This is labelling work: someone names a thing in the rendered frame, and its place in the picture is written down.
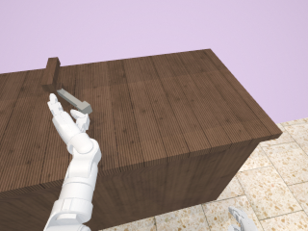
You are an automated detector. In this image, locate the robot right hand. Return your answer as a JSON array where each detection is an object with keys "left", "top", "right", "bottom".
[{"left": 227, "top": 206, "right": 258, "bottom": 231}]

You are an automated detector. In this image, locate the robot left hand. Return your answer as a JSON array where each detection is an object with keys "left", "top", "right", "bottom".
[{"left": 47, "top": 93, "right": 90, "bottom": 145}]

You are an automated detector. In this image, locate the tap lever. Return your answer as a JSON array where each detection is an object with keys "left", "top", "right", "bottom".
[{"left": 57, "top": 89, "right": 92, "bottom": 115}]

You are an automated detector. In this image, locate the counter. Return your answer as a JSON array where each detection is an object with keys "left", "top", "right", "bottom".
[{"left": 0, "top": 48, "right": 283, "bottom": 231}]

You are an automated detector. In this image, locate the robot left forearm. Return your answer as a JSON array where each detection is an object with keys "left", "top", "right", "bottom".
[{"left": 43, "top": 133, "right": 102, "bottom": 231}]

